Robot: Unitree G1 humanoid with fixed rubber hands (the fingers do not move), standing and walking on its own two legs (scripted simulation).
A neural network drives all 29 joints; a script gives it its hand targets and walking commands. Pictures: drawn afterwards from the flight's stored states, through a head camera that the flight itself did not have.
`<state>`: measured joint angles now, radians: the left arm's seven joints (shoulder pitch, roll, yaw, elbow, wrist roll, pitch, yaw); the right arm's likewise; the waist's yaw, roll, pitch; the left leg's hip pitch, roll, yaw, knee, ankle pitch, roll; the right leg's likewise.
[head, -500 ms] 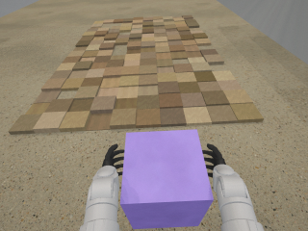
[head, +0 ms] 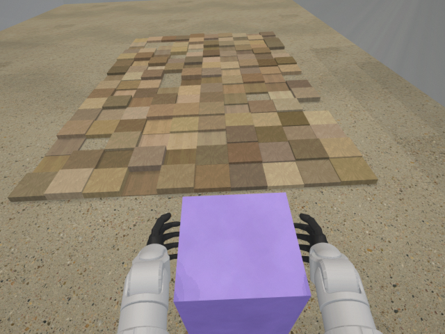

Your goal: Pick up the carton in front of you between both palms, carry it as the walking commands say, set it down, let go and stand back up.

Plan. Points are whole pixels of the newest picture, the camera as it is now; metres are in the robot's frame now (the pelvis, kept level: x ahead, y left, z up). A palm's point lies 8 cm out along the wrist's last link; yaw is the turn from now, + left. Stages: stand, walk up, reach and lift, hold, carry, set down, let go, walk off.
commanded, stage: reach and lift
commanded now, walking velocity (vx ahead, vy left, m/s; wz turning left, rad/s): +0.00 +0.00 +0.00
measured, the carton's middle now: (236, 268) +0.30 +0.00 -0.05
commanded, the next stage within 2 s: hold in 0.10 s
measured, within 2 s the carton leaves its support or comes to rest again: neither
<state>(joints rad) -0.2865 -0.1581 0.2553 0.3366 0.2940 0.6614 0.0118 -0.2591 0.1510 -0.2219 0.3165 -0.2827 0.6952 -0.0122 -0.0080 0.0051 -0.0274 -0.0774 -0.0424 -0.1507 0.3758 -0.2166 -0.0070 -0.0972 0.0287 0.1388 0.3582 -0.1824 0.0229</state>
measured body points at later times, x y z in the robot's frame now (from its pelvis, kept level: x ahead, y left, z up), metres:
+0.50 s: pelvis -0.01 -0.01 +0.00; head -0.07 -0.01 +0.45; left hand +0.29 +0.15 +0.04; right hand +0.29 -0.15 +0.04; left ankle +0.00 +0.13 -0.75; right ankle +0.02 -0.14 -0.75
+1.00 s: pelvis +0.00 +0.00 +0.00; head -0.05 +0.00 +0.45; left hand +0.30 +0.15 +0.04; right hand +0.29 -0.15 +0.04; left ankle +0.00 +0.13 -0.75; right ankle +0.02 -0.14 -0.75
